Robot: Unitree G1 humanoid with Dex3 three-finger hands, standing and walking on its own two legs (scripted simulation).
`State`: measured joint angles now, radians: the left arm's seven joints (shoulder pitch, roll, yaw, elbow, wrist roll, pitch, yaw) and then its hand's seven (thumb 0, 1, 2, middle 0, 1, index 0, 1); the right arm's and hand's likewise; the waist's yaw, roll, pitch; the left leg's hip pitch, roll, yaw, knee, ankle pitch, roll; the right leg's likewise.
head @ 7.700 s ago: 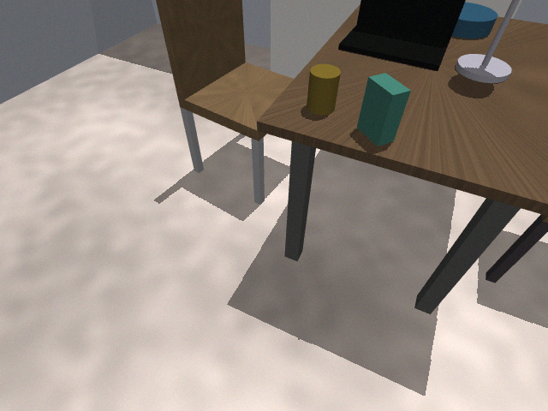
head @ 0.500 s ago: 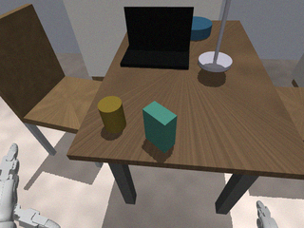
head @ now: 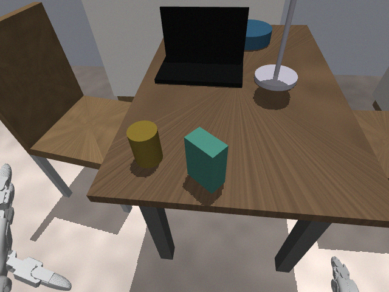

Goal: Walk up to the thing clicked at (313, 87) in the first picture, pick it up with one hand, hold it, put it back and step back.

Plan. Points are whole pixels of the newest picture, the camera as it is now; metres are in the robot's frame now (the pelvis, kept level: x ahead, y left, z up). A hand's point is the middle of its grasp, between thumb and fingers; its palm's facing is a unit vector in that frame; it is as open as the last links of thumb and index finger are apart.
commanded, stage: go down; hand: left
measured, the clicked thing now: (145, 144) +0.49 +0.18 +0.01
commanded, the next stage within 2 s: none
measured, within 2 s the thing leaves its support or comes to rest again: neither
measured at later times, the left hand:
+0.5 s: hand (34, 183) +0.28 +0.32 +0.12, palm faces +0.25 -0.94 -0.22, open 17.6 cm
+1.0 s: hand (32, 167) +0.31 +0.35 +0.12, palm faces +0.17 -0.98 -0.08, open 17.5 cm
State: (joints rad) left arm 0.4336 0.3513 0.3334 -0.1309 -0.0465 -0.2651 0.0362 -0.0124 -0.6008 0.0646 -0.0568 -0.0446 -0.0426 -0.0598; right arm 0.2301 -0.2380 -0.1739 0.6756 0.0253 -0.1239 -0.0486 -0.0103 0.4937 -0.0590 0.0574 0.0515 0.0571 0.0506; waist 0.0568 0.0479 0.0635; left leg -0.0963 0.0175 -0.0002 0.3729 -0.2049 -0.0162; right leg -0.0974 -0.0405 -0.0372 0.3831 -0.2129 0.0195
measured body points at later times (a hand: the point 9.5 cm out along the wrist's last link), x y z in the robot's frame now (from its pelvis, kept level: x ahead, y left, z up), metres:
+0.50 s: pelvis +0.00 +0.01 -0.01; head -0.01 +0.00 +0.44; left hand +0.26 +0.37 +0.13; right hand +0.16 -0.25 -0.09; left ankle +0.00 +0.13 -0.75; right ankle +0.00 -0.13 -0.75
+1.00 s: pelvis +0.00 +0.01 -0.01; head +0.01 +0.01 +0.44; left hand +0.30 +0.40 +0.13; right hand +0.16 -0.25 -0.10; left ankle +0.00 +0.13 -0.75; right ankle +0.00 -0.13 -0.75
